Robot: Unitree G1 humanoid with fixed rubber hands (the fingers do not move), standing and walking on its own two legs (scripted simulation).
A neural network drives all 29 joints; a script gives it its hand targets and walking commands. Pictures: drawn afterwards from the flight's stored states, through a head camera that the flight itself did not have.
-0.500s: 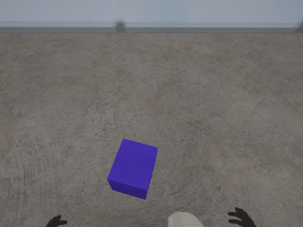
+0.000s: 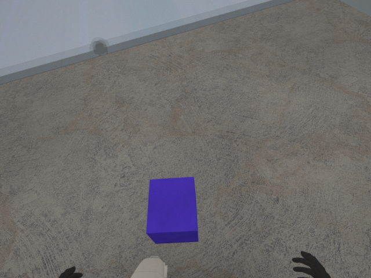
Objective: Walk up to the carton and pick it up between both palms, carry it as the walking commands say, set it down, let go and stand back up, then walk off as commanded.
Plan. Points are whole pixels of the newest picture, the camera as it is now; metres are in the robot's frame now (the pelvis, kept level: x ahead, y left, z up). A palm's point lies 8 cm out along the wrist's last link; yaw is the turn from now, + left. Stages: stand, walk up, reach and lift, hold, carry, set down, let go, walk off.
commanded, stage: walk off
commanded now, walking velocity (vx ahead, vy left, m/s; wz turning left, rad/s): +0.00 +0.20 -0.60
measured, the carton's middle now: (174, 211) +0.45 +0.15 -0.66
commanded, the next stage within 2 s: stand in 1.16 s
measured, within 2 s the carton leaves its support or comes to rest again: neither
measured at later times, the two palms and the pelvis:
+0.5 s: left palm (77, 227) +0.23 +0.31 -0.11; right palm out of the picture -0.03 -0.13 -0.15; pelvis +0.01 +0.12 -0.02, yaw -19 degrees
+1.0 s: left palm (35, 204) +0.29 +0.47 -0.13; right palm out of the picture +0.03 -0.02 -0.11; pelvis +0.06 +0.26 -0.01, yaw -36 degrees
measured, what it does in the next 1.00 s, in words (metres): steps to the left, turning right: left foot, then right foot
